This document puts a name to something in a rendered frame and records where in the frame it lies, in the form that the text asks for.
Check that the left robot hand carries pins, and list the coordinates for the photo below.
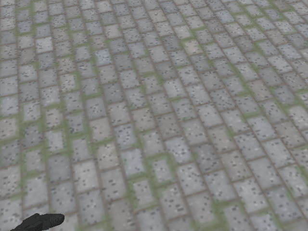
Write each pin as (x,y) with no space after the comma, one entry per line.
(39,222)

